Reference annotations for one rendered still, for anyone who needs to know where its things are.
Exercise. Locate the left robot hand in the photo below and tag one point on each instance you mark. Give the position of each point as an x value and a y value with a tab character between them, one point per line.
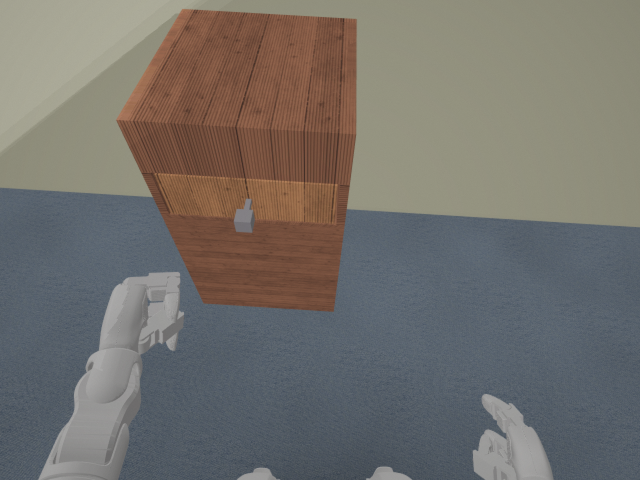
128	311

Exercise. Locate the robot left forearm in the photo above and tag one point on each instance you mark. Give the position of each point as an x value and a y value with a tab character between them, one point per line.
93	444

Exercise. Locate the drawer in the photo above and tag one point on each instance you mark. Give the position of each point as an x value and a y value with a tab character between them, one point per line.
271	199

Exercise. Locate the cabinet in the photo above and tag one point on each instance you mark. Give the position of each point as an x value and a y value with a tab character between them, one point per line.
254	96

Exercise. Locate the right robot hand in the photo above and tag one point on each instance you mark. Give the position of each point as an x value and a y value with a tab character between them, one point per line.
518	456

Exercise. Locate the handle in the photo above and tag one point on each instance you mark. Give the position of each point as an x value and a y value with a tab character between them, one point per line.
244	218

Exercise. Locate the right robot shin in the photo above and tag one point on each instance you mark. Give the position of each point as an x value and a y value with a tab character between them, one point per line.
383	469

